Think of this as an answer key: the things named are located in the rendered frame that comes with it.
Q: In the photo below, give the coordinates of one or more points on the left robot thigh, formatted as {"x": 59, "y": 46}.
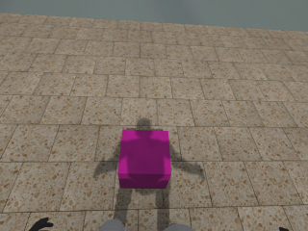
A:
{"x": 113, "y": 225}

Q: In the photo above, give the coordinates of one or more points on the carton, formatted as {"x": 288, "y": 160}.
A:
{"x": 144, "y": 159}

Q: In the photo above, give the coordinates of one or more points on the left robot hand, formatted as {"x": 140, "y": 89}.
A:
{"x": 41, "y": 224}

